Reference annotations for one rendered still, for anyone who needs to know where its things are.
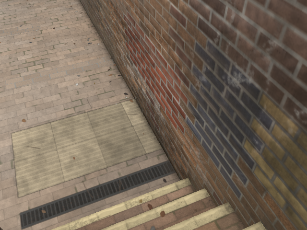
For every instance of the stairs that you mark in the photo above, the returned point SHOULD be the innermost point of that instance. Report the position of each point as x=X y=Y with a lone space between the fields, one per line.
x=177 y=206

